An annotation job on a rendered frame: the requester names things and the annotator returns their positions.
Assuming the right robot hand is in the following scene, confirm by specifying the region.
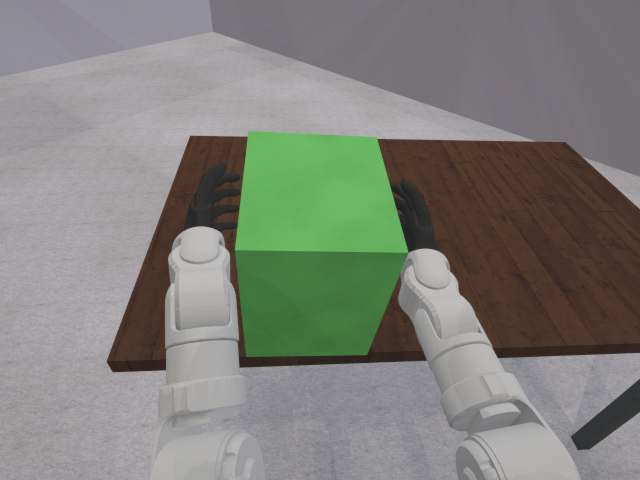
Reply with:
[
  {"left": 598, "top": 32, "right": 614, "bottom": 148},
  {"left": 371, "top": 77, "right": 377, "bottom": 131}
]
[{"left": 390, "top": 179, "right": 437, "bottom": 252}]

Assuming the right robot forearm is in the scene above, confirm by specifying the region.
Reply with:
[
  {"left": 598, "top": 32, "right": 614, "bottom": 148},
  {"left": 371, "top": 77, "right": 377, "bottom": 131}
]
[{"left": 398, "top": 249, "right": 581, "bottom": 480}]

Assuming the carton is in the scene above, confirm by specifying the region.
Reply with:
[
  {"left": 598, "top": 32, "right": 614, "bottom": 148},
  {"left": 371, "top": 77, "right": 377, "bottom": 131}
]
[{"left": 235, "top": 131, "right": 409, "bottom": 357}]

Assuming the left robot upper arm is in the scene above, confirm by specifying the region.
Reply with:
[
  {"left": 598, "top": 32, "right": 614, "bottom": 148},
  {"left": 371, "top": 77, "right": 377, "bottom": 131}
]
[{"left": 149, "top": 429, "right": 265, "bottom": 480}]

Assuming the table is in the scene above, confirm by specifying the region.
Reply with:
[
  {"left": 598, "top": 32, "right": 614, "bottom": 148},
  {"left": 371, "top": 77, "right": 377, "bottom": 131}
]
[{"left": 107, "top": 136, "right": 640, "bottom": 450}]

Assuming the right robot upper arm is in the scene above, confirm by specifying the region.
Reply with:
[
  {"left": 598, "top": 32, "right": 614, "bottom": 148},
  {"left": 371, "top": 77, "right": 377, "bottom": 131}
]
[{"left": 456, "top": 422, "right": 579, "bottom": 480}]

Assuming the left robot hand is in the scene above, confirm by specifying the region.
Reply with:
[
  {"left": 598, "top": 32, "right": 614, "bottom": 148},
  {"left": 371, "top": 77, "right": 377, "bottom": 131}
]
[{"left": 184, "top": 163, "right": 241, "bottom": 232}]

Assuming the left robot forearm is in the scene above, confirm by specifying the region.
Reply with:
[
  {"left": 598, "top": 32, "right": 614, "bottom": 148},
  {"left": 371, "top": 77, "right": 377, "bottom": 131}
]
[{"left": 148, "top": 226, "right": 247, "bottom": 480}]

